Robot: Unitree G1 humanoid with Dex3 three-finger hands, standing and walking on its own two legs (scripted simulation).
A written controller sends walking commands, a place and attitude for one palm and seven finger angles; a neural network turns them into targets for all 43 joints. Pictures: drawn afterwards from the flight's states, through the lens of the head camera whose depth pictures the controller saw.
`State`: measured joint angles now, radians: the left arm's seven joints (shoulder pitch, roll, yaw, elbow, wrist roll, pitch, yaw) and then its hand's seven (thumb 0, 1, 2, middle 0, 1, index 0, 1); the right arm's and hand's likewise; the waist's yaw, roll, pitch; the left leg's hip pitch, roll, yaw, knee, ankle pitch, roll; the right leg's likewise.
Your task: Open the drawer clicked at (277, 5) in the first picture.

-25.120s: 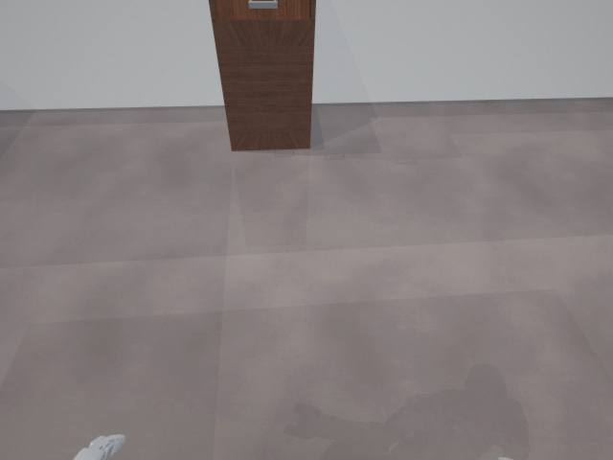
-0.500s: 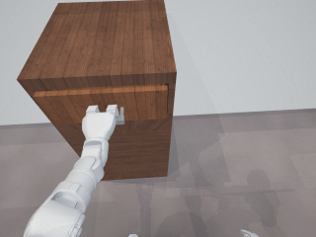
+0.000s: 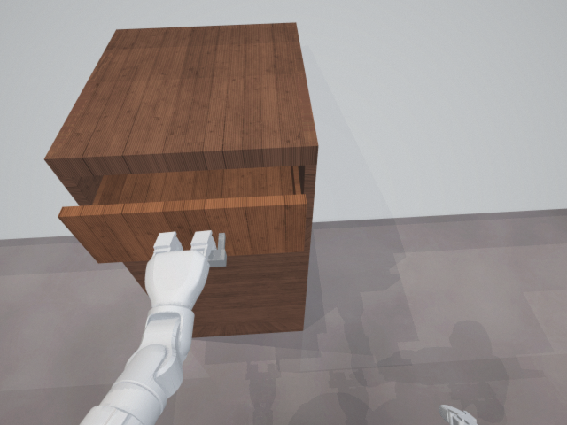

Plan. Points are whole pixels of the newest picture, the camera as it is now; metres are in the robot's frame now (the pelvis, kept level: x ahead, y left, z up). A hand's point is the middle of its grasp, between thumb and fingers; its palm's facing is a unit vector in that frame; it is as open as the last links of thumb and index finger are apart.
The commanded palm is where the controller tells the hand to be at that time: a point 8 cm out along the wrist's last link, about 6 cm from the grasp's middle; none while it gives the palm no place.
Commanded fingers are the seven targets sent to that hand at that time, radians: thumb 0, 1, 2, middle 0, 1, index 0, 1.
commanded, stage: pull the drawer open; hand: left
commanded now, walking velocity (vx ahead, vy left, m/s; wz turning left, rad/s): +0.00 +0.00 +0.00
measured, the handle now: (191, 249) +0.39 +0.16 +0.00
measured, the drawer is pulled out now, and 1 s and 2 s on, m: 0.08 0.22 0.30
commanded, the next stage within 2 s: open the thumb to release the handle in 1.60 s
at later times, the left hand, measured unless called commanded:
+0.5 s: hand (188, 304) +0.30 +0.16 -0.03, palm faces -0.02 -0.12 -0.99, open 5.7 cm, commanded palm +0.25 +0.16 +0.03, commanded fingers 0.00 0.90 0.90 -0.40 -1.35 -0.40 -1.35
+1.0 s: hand (181, 379) +0.20 +0.15 -0.02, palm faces +0.00 -0.17 -0.99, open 5.8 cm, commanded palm +0.14 +0.15 +0.03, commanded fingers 0.00 0.90 0.90 -0.40 -1.35 -0.40 -1.35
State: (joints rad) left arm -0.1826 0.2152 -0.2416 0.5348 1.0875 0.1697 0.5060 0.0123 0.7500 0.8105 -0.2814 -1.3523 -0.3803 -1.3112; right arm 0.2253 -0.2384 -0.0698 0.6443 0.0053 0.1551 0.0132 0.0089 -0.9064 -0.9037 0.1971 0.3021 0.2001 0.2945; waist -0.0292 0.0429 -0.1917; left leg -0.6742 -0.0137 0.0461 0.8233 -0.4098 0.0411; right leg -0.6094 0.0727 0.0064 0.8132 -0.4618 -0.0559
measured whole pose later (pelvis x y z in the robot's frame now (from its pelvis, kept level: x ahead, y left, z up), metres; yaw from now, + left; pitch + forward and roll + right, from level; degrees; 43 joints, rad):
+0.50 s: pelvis +0.00 -0.01 +0.00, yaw -1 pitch +14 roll +1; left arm -0.05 0.23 -0.21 0.40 1.06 0.15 0.45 0.02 0.75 0.78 -0.27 -1.35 -0.38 -1.29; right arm 0.23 -0.22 -0.05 0.60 0.01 0.17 0.03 0.01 -0.90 -0.90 0.20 0.30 0.20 0.29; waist -0.02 0.04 -0.19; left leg -0.64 -0.01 0.06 0.81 -0.40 0.03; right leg -0.60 0.08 0.02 0.82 -0.46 -0.07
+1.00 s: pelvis -0.01 -0.02 -0.01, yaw +0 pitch +11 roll +1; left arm 0.36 0.21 -0.28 0.05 1.11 0.12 0.49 0.05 0.72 0.80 -0.26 -1.34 -0.40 -1.31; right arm 0.09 -0.20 -0.01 0.52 -0.01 0.13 0.09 0.01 -0.91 -0.90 0.20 0.30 0.20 0.29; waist 0.05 0.05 -0.19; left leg -0.63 -0.02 0.05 0.88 -0.44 0.02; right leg -0.59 0.07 0.01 0.91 -0.51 -0.08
